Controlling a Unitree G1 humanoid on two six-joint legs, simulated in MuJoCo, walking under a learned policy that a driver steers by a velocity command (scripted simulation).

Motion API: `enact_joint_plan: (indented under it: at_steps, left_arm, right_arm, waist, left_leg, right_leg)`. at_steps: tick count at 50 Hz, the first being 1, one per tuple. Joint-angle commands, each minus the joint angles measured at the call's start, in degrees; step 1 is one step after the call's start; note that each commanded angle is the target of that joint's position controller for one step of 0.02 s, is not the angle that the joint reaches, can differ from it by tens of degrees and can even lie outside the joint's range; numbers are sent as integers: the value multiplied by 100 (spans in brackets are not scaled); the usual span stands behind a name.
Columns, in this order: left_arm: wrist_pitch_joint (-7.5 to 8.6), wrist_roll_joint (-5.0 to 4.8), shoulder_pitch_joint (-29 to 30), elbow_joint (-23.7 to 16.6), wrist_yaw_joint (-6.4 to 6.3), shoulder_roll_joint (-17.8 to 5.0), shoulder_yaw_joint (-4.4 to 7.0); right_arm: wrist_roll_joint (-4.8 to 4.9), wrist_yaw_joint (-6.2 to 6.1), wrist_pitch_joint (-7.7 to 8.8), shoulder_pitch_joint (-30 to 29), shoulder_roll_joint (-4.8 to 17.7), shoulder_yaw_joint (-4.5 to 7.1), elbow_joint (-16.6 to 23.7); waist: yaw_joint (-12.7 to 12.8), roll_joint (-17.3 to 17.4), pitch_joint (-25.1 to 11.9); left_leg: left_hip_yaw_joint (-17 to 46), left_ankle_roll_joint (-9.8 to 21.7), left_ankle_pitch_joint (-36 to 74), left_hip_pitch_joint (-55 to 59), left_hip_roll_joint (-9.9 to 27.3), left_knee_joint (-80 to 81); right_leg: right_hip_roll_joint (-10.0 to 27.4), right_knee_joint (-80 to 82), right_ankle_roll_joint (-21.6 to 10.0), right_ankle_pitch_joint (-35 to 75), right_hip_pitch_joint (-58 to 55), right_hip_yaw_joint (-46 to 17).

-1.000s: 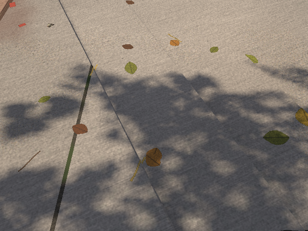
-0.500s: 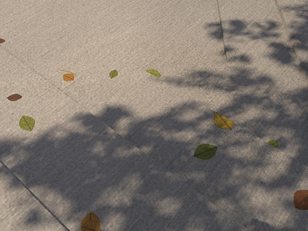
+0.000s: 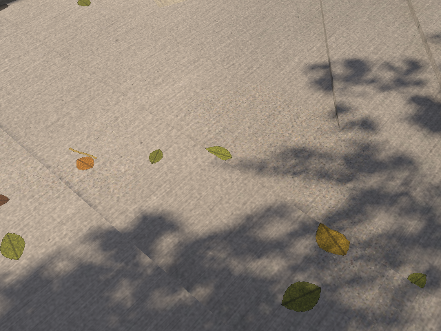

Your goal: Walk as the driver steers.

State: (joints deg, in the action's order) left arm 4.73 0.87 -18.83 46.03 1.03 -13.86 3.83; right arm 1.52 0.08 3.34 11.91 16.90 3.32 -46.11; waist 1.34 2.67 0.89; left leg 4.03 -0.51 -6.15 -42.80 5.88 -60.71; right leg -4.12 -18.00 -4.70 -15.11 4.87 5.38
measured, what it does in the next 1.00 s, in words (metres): goes down, turning left: left foot, then right foot 0.04 m lower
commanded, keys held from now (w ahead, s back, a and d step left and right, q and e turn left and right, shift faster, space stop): w+q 0.48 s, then w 0.52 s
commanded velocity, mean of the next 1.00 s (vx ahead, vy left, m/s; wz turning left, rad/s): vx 0.50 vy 0.00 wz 0.34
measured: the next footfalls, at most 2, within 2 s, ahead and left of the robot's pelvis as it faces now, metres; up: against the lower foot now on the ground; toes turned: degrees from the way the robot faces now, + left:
left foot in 0.24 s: +0.31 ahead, +0.12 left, +0.00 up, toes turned +10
right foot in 0.72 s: +0.61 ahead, -0.03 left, -0.04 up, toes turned +25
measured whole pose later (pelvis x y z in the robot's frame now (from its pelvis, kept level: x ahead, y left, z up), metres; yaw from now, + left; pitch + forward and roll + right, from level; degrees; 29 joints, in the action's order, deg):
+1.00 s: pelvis +0.58 +0.05 -0.04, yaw +22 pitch +3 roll +0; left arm 4.4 0.2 -23.6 48.5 1.3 -12.5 1.9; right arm -0.3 -0.6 3.0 12.1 14.6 2.2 -37.6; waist 2.6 2.4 -1.3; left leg 1.2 0.2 -14.1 -45.3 5.0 -68.8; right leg -3.8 -20.5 -3.9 -14.3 9.3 -1.4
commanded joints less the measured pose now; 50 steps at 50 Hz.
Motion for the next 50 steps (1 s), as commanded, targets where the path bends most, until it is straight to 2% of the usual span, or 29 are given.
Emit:
enact_joint_plan:
  at_steps: [1, 4, 7, 9, 11, 12, 13, 14, 15, 16, 17, 18, 21, 23, 26, 28, 31, 33, 35, 36, 37, 38, 39, 40, 41, 43, 45, 48, 50]
  left_arm:
    - [173, 8, 457, -372, -129, -780, 173]
    - [131, -65, 28, -150, -199, -900, 206]
    - [-49, -96, -136, -48, -255, -1006, 246]
    - [-170, -93, -60, -78, -346, -1157, 281]
    - [-261, -71, 144, -154, -401, -1310, 306]
    - [-235, -108, 397, -257, -409, -1325, 289]
    - [-96, 58, -199, -476, -306, -604, 68]
    - [151, -25, -122, -589, -148, -583, -28]
    - [312, -286, 543, -751, -42, -976, 90]
    - [382, -325, 777, -867, -17, -981, 66]
    - [381, -178, 818, -825, -49, -924, 85]
    - [325, -63, 697, -816, -80, -969, 134]
    - [126, -3, 574, -845, -121, -769, 109]
    - [100, 37, 863, -901, -140, -636, 59]
    - [140, -17, 1521, -1008, -83, -474, -23]
    - [163, -73, 1750, -1052, 5, -526, -23]
    - [201, -106, 1900, -1124, 120, -703, 25]
    - [223, -160, 1770, -1123, 149, -799, 75]
    - [257, -154, 1175, -943, 125, -878, 162]
    - [292, -63, 574, -822, 107, -1046, 237]
    - [312, 24, -227, -711, 96, -1440, 316]
    - [225, -138, -894, -385, 145, -1834, 425]
    - [164, -230, -896, -369, 149, -1352, 331]
    - [113, -173, -567, -433, 98, -1018, 211]
    - [85, -60, -214, -503, 78, -919, 117]
    - [103, 2, 203, -505, 63, -671, 0]
    - [104, -52, 100, -359, 51, -592, -36]
    - [85, -64, -115, -205, -1, -809, 29]
    - [28, -94, -224, -112, -41, -779, 12]
  right_arm:
    - [-34, 71, 88, -284, 170, 24, 387]
    - [-1, 218, 99, -850, -8, -58, 639]
    - [-4, 350, 98, -1147, 87, -21, 900]
    - [-20, 404, 75, -962, 247, 65, 985]
    - [-16, 360, 23, 32, 607, 245, 846]
    - [-48, 267, 1, 1006, 965, 412, 675]
    - [-40, 181, -25, 1367, 1533, 552, 622]
    - [-21, 183, 13, 1345, 1361, 466, 696]
    - [-52, 154, 21, 1181, 1024, 385, 727]
    - [-44, 143, 32, 755, 814, 321, 802]
    - [-35, 153, 34, 383, 664, 272, 881]
    - [-73, 132, 45, 157, 558, 228, 960]
    - [-97, 42, 42, -16, 643, 250, 1039]
    - [-116, -32, 31, 123, 878, 331, 999]
    - [-18, -147, -56, 485, 744, 293, 824]
    - [-31, -165, -58, 690, 705, 276, 731]
    - [-27, -179, -43, 893, 639, 258, 667]
    - [-73, -192, -66, 911, 714, 291, 647]
    - [-92, -159, -90, 908, 626, 269, 647]
    - [-100, -102, -63, 966, 359, 168, 654]
    - [-140, -67, -17, 1511, -92, 9, 666]
    - [64, -53, 78, 2334, -28, -40, 623]
    - [176, -115, 92, 1673, 462, 55, 681]
    - [99, -144, 84, 643, 689, 103, 892]
    - [-31, -163, 71, 203, 607, 85, 1027]
    - [-149, -128, 51, 259, 404, 78, 1100]
    - [-136, -97, 18, 468, 180, 30, 1076]
    - [-200, -81, 38, 142, 20, -52, 1223]
    - [-200, -49, 67, -245, -65, -105, 1333]
  waist:
    - [-42, -563, 144]
    - [227, -469, 286]
    - [234, -486, 326]
    - [16, -730, 46]
    - [-574, -891, -516]
    - [-1159, -594, -986]
    - [-772, 795, -1640]
    - [-748, 809, -2351]
    - [-921, 333, -1616]
    - [-664, -126, -860]
    - [-376, -532, -397]
    - [-162, -453, -279]
    - [46, -166, -228]
    - [-51, -67, -261]
    - [-401, 159, -263]
    - [-538, 233, -279]
    - [-612, 262, -192]
    - [-523, 357, -85]
    - [-237, 274, -177]
    - [38, -7, -600]
    - [73, -1214, -1455]
    - [-5, -2585, -1936]
    - [306, -1579, -1375]
    - [478, -843, -641]
    - [372, -446, -264]
    - [-27, -753, -36]
    - [-175, -942, -185]
    - [-138, -715, -235]
    - [-40, -655, -222]
  left_leg:
    - [-158, 52, 1407, 627, -73, 1532]
    - [-415, 202, 1662, 525, -190, 2301]
    - [-679, 423, 883, 242, -405, 2610]
    - [-994, 634, 205, 610, -712, 2551]
    - [-1056, 929, -236, 1944, -1007, 2579]
    - [-527, 1222, 197, 3572, -852, 3062]
    - [1941, 2157, 121, 5895, 576, 2940]
    - [4432, 2819, -949, 6791, 1288, 3953]
    - [3765, 2421, -1261, 6282, 1112, 4293]
    - [3022, 2158, -971, 5304, 903, 4385]
    - [2488, 1988, -300, 4380, 663, 4474]
    - [2093, 1925, 371, 3773, 490, 4558]
    - [1400, 1864, 1256, 2728, 133, 4703]
    - [1022, 1748, 1527, 2392, -103, 4575]
    - [761, 1372, 460, 2312, -395, 4329]
    - [1002, 1316, -191, 2444, -236, 4067]
    - [1553, 1301, -659, 2947, 57, 3420]
    - [1830, 1238, -512, 3191, 220, 3084]
    - [1754, 1055, -194, 3167, 26, 2405]
    - [1421, 880, -113, 2781, -315, 1268]
    - [799, 529, -2077, 1583, -868, -825]
    - [333, 179, -3191, -131, -1291, -2381]
    - [509, 152, -2700, -1044, -931, -2799]
    - [357, 201, -2175, -1247, -712, -2846]
    - [195, 198, -1751, -1082, -512, -2664]
    - [196, 201, -1256, -483, -177, -1915]
    - [-9, 164, -1299, -362, -97, -1662]
    - [-155, 46, -776, -693, 67, -1001]
    - [-262, 35, -259, -698, 94, -278]
  right_leg:
    - [1281, 889, -252, 3190, 496, -30]
    - [1501, 915, -103, 3406, -173, 113]
    - [1738, 436, -45, 4479, -1058, 243]
    - [1806, -273, 22, 6201, -1408, 378]
    - [1783, -1744, 49, 7063, -1181, 431]
    - [1533, -3222, 174, 6014, -229, 498]
    - [566, -5528, 535, 923, 2247, 297]
    - [-131, -6552, 542, -1910, 3630, -1009]
    - [276, -6448, 383, -1465, 4162, -1382]
    - [539, -5854, 313, -961, 4115, -1291]
    - [720, -5304, 361, -775, 3805, -1165]
    - [862, -4936, 439, -599, 3353, -1131]
    - [909, -4001, 753, -348, 2704, -867]
    - [780, -3381, 905, 642, 2488, -755]
    - [544, -1785, 947, 2247, 2120, -785]
    - [530, -1376, 900, 2676, 2010, -897]
    - [642, -1064, 681, 2318, 2237, -1142]
    - [696, -959, 513, 1689, 2239, -1170]
    - [613, -663, 281, 1369, 1492, -923]
    - [854, -928, 90, 1529, 467, -1098]
    - [1902, -1313, -407, 2168, -1237, -2404]
    - [2995, -495, -1499, 745, -2422, -5022]
    - [2831, -22, -1379, -904, -2302, -5287]
    - [2546, 43, -1072, -902, -1603, -4433]
    - [2295, 113, -970, -260, -819, -3800]
    - [1784, 205, -837, 1028, 170, -2906]
    - [1575, 242, -795, 1907, 303, -2415]
    - [1637, 369, -879, 2938, 190, -2064]
    - [1540, 434, -752, 3290, 109, -1738]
